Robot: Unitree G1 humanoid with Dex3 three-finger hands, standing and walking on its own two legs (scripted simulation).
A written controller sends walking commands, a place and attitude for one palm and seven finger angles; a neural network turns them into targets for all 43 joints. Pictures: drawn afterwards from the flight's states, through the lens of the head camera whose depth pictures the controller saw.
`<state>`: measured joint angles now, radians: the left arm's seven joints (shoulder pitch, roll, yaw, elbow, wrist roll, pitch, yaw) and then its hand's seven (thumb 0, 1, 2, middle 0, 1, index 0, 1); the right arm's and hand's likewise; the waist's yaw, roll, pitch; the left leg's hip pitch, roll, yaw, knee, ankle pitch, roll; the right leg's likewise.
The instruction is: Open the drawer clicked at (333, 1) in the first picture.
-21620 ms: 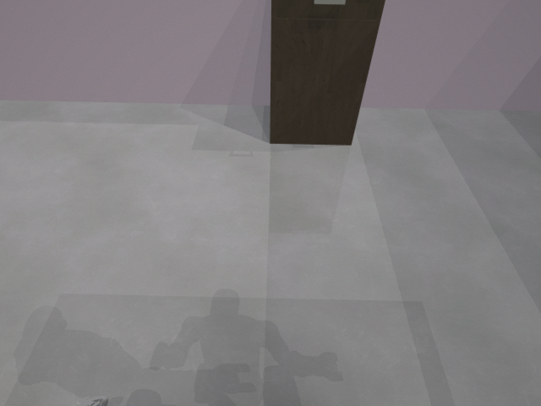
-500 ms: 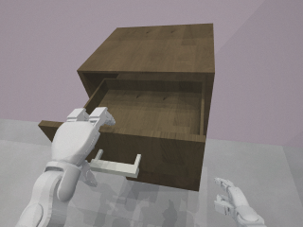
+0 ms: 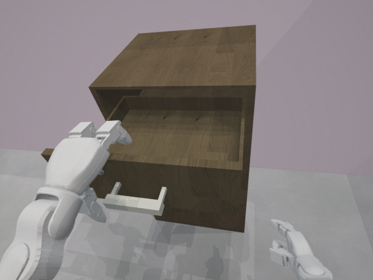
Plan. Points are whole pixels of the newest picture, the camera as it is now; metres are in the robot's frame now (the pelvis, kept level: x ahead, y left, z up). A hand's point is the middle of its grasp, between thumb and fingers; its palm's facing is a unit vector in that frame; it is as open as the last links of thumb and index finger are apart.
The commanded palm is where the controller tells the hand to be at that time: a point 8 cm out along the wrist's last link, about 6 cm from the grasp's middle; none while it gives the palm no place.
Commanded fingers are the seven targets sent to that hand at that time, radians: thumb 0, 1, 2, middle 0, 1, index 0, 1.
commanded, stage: draw the hand back to the body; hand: left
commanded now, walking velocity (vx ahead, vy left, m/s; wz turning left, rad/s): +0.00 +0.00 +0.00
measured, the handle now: (136, 196) +0.28 +0.17 +0.04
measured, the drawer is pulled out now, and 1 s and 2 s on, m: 0.27 0.27 0.27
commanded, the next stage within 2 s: step back with the hand held close in 1.50 s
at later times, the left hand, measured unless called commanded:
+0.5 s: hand (66, 188) +0.21 +0.23 +0.18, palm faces +0.16 -0.08 -0.98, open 13.8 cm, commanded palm +0.16 +0.23 +0.24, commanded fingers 0.00 -0.47 0.31 -0.30 -1.18 -0.30 -1.18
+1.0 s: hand (56, 168) +0.22 +0.23 +0.22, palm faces +0.39 -0.84 -0.38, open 11.3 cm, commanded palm +0.16 +0.28 +0.23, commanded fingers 0.00 0.41 0.69 -0.23 -0.62 -0.23 -0.62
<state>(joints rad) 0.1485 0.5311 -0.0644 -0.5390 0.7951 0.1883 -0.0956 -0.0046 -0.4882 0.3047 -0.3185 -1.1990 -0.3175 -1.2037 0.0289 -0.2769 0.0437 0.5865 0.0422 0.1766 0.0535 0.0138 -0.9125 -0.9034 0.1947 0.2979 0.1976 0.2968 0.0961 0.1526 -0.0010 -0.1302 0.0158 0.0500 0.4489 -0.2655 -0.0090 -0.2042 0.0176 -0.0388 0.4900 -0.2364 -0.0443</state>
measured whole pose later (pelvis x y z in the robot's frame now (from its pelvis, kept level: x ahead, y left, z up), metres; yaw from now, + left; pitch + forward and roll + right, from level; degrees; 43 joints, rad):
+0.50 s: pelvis +0.00 +0.01 +0.00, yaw +1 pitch -2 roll +0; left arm 0.36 0.60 0.11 -0.61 0.72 0.09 -0.07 0.00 -0.49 0.30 -0.32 -1.20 -0.32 -1.20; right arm 0.08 -0.29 0.04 0.55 0.04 0.11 0.02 0.01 -0.91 -0.90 0.20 0.30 0.20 0.30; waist 0.10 0.14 -0.01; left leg -0.16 0.01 0.03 0.48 -0.28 0.00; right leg -0.21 0.01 -0.06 0.49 -0.24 -0.03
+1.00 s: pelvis +0.03 +0.02 +0.00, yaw +1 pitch -3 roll -1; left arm 0.48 0.36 0.31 -0.66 -0.07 -0.16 0.11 -0.01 0.07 0.55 -0.27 -0.83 -0.27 -0.83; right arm 0.19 -0.21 0.02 0.63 0.01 -0.14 -0.06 0.02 -0.91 -0.90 0.20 0.30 0.20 0.30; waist 0.04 0.06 0.02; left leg -0.09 0.01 0.03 0.47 -0.33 0.01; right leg -0.13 0.02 -0.06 0.44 -0.27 -0.02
